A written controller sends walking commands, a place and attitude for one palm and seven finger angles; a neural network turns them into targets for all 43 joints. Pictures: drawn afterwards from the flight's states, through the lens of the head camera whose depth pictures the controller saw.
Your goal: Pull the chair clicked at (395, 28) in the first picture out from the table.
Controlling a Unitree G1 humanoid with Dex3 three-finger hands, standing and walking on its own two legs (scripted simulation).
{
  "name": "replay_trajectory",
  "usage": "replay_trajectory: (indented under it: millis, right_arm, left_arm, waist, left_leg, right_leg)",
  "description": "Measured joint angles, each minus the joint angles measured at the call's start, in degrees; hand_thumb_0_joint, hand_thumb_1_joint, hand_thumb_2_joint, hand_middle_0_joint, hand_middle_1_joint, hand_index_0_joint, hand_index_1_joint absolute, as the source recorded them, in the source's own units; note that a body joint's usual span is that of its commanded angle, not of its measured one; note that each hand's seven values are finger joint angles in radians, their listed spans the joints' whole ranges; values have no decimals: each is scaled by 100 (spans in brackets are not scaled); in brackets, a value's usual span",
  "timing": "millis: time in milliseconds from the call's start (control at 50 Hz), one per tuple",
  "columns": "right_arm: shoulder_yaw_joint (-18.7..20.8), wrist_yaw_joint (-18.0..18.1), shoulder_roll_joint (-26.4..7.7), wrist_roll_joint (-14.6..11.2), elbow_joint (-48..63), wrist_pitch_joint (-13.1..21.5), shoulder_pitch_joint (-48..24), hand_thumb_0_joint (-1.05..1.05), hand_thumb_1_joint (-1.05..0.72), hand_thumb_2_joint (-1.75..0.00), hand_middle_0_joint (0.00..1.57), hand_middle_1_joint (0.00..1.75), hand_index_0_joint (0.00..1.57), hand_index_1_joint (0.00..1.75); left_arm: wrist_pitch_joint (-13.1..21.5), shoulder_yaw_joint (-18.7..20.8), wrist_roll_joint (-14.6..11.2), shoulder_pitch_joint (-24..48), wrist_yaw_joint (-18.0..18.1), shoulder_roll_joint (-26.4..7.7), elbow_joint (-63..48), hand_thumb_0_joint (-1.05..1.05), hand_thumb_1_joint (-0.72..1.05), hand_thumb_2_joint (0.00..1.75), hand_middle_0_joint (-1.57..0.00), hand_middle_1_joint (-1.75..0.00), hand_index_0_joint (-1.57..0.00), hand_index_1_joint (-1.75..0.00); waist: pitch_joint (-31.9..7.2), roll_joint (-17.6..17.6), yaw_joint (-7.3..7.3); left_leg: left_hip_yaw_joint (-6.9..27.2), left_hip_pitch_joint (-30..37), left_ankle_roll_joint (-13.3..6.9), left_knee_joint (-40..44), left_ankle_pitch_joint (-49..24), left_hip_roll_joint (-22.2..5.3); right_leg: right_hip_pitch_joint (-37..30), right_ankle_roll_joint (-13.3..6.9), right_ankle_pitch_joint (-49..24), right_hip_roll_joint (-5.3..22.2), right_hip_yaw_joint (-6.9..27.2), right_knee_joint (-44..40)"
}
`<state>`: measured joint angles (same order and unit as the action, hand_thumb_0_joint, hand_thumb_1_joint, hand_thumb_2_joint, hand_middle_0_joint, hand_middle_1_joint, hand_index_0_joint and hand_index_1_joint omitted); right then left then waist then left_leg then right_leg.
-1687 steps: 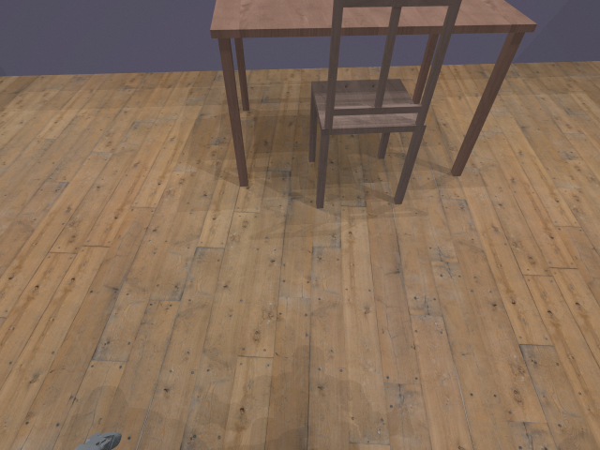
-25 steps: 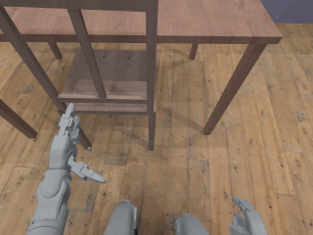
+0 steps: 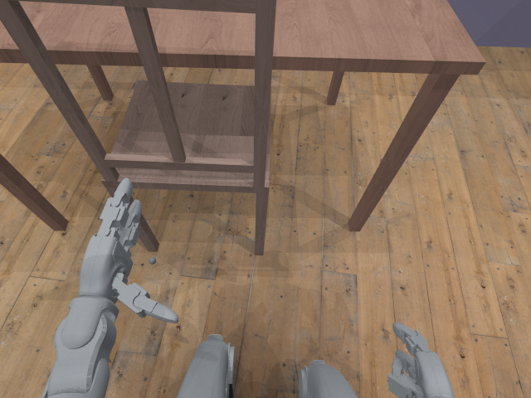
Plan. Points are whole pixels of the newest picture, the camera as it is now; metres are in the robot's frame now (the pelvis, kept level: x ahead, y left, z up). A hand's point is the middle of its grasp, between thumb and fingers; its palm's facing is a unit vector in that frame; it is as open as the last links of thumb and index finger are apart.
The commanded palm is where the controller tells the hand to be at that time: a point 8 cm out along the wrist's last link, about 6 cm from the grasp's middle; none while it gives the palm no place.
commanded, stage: aim the fingers beside a spindle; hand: left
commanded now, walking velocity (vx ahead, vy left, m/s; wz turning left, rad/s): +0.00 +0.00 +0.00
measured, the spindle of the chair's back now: (162, 100) +0.60 +0.22 +0.05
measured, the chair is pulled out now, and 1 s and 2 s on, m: -0.09 -0.09 -0.09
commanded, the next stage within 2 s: push the fingers through the gap in 1.70 s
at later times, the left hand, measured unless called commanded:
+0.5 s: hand (161, 245) +0.32 +0.17 +0.03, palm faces +0.01 -1.00 -0.03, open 16.9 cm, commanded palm +0.30 +0.22 +0.03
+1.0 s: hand (167, 227) +0.35 +0.17 +0.03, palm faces +0.00 -1.00 -0.03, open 16.9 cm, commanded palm +0.33 +0.22 +0.03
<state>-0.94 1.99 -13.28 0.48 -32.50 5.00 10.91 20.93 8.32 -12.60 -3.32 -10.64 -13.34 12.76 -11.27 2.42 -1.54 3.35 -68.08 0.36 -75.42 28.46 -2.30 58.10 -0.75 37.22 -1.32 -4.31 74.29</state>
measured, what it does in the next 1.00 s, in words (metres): stands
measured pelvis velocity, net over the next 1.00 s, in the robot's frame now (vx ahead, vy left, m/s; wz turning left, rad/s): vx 0.00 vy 0.00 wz -0.01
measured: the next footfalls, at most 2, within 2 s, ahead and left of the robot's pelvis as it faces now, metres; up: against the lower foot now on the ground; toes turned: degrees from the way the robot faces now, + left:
none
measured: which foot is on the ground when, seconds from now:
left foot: down 0.00-1.00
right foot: down 0.00-1.00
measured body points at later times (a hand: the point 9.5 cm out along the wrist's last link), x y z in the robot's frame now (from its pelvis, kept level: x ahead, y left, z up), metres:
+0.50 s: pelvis +0.00 +0.00 +0.00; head +0.09 +0.01 +0.44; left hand +0.32 +0.22 +0.04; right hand +0.15 -0.24 -0.10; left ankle +0.06 +0.12 -0.61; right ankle -0.01 -0.12 -0.61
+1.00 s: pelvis +0.00 +0.00 +0.00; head +0.10 +0.01 +0.44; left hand +0.35 +0.22 +0.04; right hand +0.14 -0.25 -0.10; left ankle +0.06 +0.12 -0.61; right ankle -0.01 -0.12 -0.61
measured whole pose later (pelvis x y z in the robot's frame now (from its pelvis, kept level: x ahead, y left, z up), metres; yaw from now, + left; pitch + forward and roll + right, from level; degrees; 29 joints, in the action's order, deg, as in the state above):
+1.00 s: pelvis +0.00 +0.00 +0.00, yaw -1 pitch +22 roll -3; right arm -0.6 1.3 -13.4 0.8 -34.0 3.3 12.7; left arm 21.0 9.3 -10.5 7.9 -7.7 -13.1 22.3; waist -11.1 2.4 -2.7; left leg 2.3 -68.1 0.2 -74.1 28.1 -2.6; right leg 58.8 -0.5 36.5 -1.5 -3.1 73.3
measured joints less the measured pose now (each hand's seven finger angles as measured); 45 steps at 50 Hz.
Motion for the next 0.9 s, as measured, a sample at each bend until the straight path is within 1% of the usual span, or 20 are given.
replay_trajectory:
  millis: [80, 220, 400, 540, 700, 900]
  right_arm:
    - [1, -17, 6, -2, 17, 1, 71, 2, -90, -90, 20, 30, 20, 30]
    - [-1, -38, -9, 8, -6, -23, 174, 2, -90, -90, 20, 30, 20, 30]
    - [13, -29, -21, 7, -60, -40, 191, 2, -90, -90, 20, 30, 20, 30]
    - [21, -38, -10, 15, -63, -58, 159, 2, -90, -90, 20, 30, 20, 30]
    - [11, -44, -2, 16, -86, -110, 144, 1, -90, -90, 20, 30, 20, 30]
    - [18, -42, -22, 21, -140, -136, 157, 1, -90, -90, 20, 30, 20, 30]
  left_arm:
    - [-91, -23, 19, 27, 82, 11, -44, -2, -53, 24, -3, -4, -3, -4]
    - [-50, 2, 88, 133, 179, 32, 129, -2, -51, 27, -4, -6, -4, -6]
    - [-20, -32, 124, 306, 196, 44, 275, -2, -50, 29, -6, -8, -6, -8]
    - [-26, 2, 146, 499, 249, 47, 406, -2, -50, 30, -6, -8, -6, -8]
    - [-20, 90, 152, 722, 227, 19, 661, -2, -50, 30, -6, -8, -6, -8]
    - [15, 91, 201, 1040, 259, 12, 945, -2, -50, 30, -6, -8, -6, -8]
  waist:
    - [-14, 5, -25]
    - [-49, 7, -39]
    - [-41, 12, -45]
    - [-18, 10, -59]
    - [-21, -5, -71]
    - [11, -3, -87]
  left_leg:
    - [-26, 38, -2, 63, -27, -11]
    - [-53, 52, -3, 102, -43, -22]
    - [-63, 56, -5, 102, -38, -20]
    - [-70, 42, -1, 110, -44, -21]
    - [-76, 25, 0, 110, -34, -27]
    - [-79, -14, -11, 108, -33, -22]
  right_leg:
    - [-18, 4, -36, -7, 27, -53]
    - [-12, 7, -56, -14, 55, -77]
    - [-9, 8, -50, -11, 67, -68]
    - [13, 6, -54, -12, 75, -68]
    - [33, 6, -50, -19, 85, -69]
    - [67, 19, -56, -16, 89, -79]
